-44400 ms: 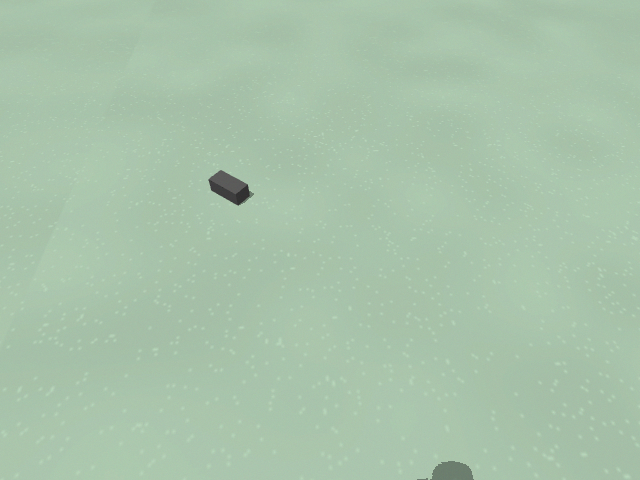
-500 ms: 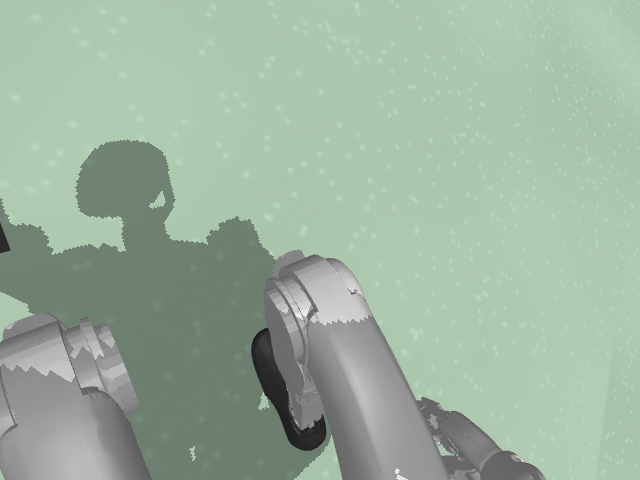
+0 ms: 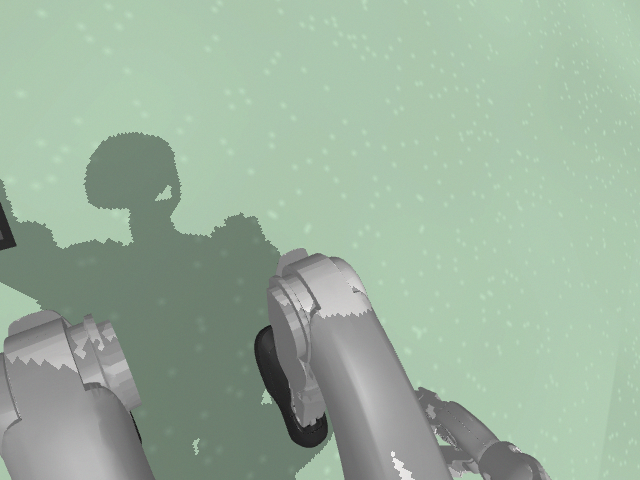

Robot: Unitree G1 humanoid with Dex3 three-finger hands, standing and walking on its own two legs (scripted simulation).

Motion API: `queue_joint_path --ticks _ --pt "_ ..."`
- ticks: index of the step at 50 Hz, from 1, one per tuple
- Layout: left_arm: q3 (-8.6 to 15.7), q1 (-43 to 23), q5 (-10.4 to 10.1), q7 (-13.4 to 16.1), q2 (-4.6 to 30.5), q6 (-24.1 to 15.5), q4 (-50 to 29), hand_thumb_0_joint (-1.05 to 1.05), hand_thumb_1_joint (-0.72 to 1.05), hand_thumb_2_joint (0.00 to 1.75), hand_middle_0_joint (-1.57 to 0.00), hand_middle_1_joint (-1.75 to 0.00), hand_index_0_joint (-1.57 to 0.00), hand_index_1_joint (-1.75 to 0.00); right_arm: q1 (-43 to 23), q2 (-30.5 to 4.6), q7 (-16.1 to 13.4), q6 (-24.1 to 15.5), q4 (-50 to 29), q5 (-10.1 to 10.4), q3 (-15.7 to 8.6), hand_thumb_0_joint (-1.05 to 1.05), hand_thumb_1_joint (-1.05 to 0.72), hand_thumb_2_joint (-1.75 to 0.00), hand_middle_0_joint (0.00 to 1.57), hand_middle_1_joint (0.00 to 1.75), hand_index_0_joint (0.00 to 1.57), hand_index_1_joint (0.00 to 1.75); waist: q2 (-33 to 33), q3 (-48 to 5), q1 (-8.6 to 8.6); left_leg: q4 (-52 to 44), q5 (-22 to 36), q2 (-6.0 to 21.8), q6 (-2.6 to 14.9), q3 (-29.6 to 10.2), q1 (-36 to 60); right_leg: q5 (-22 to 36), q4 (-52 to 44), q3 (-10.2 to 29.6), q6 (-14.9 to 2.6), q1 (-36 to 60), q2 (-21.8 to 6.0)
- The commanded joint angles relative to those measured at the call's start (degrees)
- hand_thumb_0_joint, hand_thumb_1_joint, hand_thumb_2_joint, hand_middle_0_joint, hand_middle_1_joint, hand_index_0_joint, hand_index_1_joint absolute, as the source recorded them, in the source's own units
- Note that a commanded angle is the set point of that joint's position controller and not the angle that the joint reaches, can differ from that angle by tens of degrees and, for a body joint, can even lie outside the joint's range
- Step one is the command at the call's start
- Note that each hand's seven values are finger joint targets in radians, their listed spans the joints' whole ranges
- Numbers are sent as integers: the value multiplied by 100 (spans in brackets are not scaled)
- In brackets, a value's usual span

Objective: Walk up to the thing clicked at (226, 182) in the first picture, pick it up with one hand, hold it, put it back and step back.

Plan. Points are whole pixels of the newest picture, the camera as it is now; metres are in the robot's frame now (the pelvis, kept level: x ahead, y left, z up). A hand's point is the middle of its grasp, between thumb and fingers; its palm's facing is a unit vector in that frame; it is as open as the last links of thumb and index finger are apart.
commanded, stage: open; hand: left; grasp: from above
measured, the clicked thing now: out of the picture +0.42 +0.33 -0.27
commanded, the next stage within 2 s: withdraw in 0.02 s
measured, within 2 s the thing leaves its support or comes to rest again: neither
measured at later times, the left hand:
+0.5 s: hand out of the picture +0.43 +0.34 -0.17, palm faces -0.27 -0.10 -0.96, open 14.2 cm
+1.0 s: hand out of the picture +0.39 +0.35 -0.11, palm faces -0.52 -0.13 -0.85, open 14.1 cm
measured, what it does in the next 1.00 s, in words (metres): rises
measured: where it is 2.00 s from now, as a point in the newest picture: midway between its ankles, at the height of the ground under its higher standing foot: (220, 442)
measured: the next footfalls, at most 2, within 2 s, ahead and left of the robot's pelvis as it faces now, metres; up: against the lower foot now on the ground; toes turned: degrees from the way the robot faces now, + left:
none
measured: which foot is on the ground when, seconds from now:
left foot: down 0.00-1.00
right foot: down 0.00-1.00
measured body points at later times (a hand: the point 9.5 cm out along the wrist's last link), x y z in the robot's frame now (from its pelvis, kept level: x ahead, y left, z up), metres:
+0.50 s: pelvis +0.00 +0.00 +0.01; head +0.23 +0.11 +0.38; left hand +0.44 +0.35 -0.12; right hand +0.09 -0.25 -0.08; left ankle +0.07 +0.14 -0.27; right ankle +0.11 -0.12 -0.27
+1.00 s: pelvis -0.01 -0.01 +0.05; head +0.21 +0.10 +0.43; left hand +0.42 +0.35 -0.06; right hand +0.08 -0.28 -0.04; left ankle +0.07 +0.14 -0.27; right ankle +0.11 -0.12 -0.27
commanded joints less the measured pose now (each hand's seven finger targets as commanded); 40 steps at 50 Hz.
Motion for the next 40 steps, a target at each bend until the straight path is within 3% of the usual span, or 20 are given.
queue_joint_path --ticks 1,3,5,7,9,10,14,16,18,19,22,24,26,28,29,31,33,36,39,40 --pt "58 -1237 4 199 1291 -45 -419 0 -49 97 -6 -104 -8 -103 1034 -1801 -88 2 73 31 -526 0 -89 -90 20 30 20 30 2756 -3751 -225 -1301 1248 185 289 775 2856 1792 -1217 -702 -482 1926 137" --pt "144 -1379 -34 266 1353 -87 -520 0 -47 97 -7 -104 -8 -103 1069 -1785 -98 34 37 16 -486 0 -89 -90 20 30 20 30 2684 -3763 -225 -1319 1142 169 302 768 2703 1706 -1265 -697 -477 1997 121" --pt "66 -1486 -5 277 1324 -105 -686 0 -48 97 -7 -104 -8 -102 977 -1741 -108 27 44 -6 -451 0 -89 -90 20 30 20 30 2830 -3731 -183 -1366 1126 165 283 781 2791 1660 -1261 -714 -491 1904 119" --pt "14 -1353 13 250 1260 -101 -342 0 -49 96 -6 -103 -8 -100 956 -1782 -112 30 0 -15 -449 0 -89 -90 20 30 20 30 2732 -3590 -273 -1355 999 162 287 749 2708 1537 -1220 -754 -498 1777 122" --pt "188 -1251 56 278 1507 -93 -290 0 -49 96 -7 -102 -8 -100 1061 -1821 -131 36 80 -5 -506 0 -89 -90 20 30 20 30 2679 -3542 -223 -1329 893 176 297 755 2641 1447 -1217 -704 -501 1783 130" --pt "154 -1476 33 294 1448 -115 -577 0 -49 96 -7 -102 -9 -99 1032 -1813 -132 24 14 -17 -515 0 -89 -90 20 30 20 30 2725 -3637 -209 -1331 867 164 296 762 2664 1411 -1254 -699 -497 1768 117" --pt "394 -1406 -9 401 1502 27 -1348 0 -51 97 -7 -101 -8 -99 981 -1749 -74 -30 10 34 -600 0 -90 -90 20 30 20 30 3390 -4389 114 -1456 1308 168 198 825 3285 1753 -1123 -702 -550 1860 107" --pt "451 -1403 -74 419 1350 177 -1565 0 -50 96 -6 -100 -8 -98 1079 -1720 -7 -60 47 47 -736 0 -89 -90 20 30 20 30 3418 -4444 90 -1432 1334 157 208 873 3215 1801 -1153 -688 -536 1749 94" --pt "647 -1259 -148 420 1383 373 -2226 0 -51 97 -7 -99 -8 -98 1069 -1646 28 -8 -18 164 -913 0 -90 -90 20 30 20 30 3859 -4953 380 -1563 1497 150 171 944 3509 1910 -1150 -607 -585 1730 51" --pt "611 -1066 -215 364 1156 503 -2345 0 -51 97 -7 -100 -8 -98 1068 -1596 51 30 -14 194 -985 0 -90 -90 20 30 20 30 3896 -5054 457 -1624 1505 136 176 1003 3552 1914 -1192 -549 -594 1729 54" --pt "319 -1203 -399 27 735 832 -3074 0 -52 98 -7 -99 -7 -98 1142 -1511 70 190 25 412 -1236 0 -90 -90 20 30 20 30 3858 -5395 529 -1802 1439 105 216 1086 3555 1887 -1345 -415 -612 1640 26" --pt "54 -1286 -541 -316 396 1030 -3105 0 -52 98 -7 -99 -7 -98 1308 -1439 51 309 110 559 -1371 0 -90 -90 20 30 20 30 3424 -5184 480 -1940 1242 71 287 1143 3315 1742 -1581 -299 -600 1663 9" --pt "-104 -1332 -603 -726 317 1195 -2955 0 -52 98 -7 -99 -7 -99 1461 -1396 -23 455 163 663 -1470 0 -90 -90 20 30 20 30 2868 -5069 436 -2001 1086 64 363 1158 3123 1558 -1861 -153 -579 1873 40" --pt "-185 -1448 -729 -1145 286 1236 -3016 0 -52 99 -7 -100 -7 -100 1547 -1329 -89 595 84 727 -1512 0 -90 -90 20 30 20 30 2501 -4937 423 -2168 903 7 406 1171 2939 1266 -2072 -50 -587 2061 -1" --pt "-322 -1484 -792 -1367 79 1235 -3053 0 -52 99 -7 -100 -7 -100 1573 -1278 -123 656 86 763 -1524 0 -90 -90 20 30 20 30 2376 -4882 427 -2283 828 -17 412 1174 2962 1159 -2145 -48 -595 2062 -28" --pt "-520 -1446 -837 -1781 -155 1187 -2768 0 -53 100 -8 -99 -7 -100 1588 -1273 -220 756 44 840 -1548 0 -90 -90 20 30 20 30 2067 -4553 393 -2449 602 -45 424 1115 2880 906 -2262 -36 -619 1898 -53" --pt "-600 -1377 -818 -2110 -158 1094 -2600 0 -52 100 -8 -100 -7 -100 1639 -1236 -331 873 -51 887 -1518 0 -90 -90 20 30 20 30 1642 -4346 380 -2471 608 -84 470 1162 2641 874 -2391 21 -608 2124 -70" --pt "-678 -1157 -825 -2415 -201 931 -2430 0 -51 100 -8 -101 -7 -101 1603 -1177 -493 995 -216 923 -1445 0 -89 -90 20 30 20 30 1353 -4113 472 -2599 658 -132 491 1246 2560 906 -2543 68 -598 2281 -137" --pt "-533 -1249 -760 -2472 121 738 -2385 0 -51 100 -7 -100 -7 -100 1574 -1184 -658 1084 -324 931 -1358 0 -89 -90 20 30 20 30 1276 -3998 531 -2658 638 -148 476 1259 2561 815 -2563 74 -619 2259 -163" --pt "-583 -1201 -741 -2469 41 662 -2316 0 -51 100 -7 -100 -7 -100 1552 -1143 -698 1105 -342 911 -1319 0 -89 -90 20 30 20 30 1296 -3954 496 -2641 678 -140 484 1287 2589 897 -2579 87 -598 2284 -174"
